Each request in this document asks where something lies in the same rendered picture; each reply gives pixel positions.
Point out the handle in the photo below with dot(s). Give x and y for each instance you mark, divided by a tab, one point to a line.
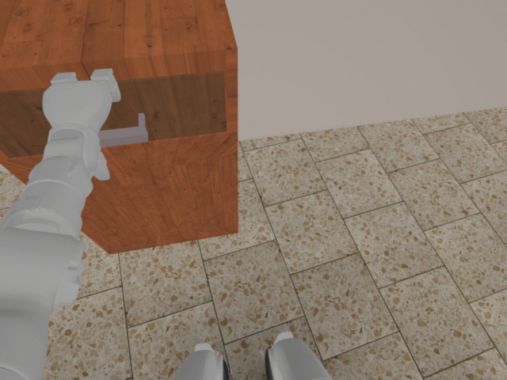
122	136

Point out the robot left shin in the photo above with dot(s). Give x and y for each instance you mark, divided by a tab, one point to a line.
203	346

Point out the robot left hand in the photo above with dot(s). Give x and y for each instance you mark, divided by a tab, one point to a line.
88	103

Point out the robot left forearm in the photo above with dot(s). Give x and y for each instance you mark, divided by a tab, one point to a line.
53	199

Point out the robot left upper arm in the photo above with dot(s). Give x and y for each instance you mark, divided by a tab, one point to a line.
39	271

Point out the drawer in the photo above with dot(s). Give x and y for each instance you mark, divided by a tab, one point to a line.
174	106

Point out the right robot thigh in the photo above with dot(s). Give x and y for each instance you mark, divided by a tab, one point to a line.
291	359

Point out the cabinet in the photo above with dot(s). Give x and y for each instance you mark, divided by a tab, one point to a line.
159	192

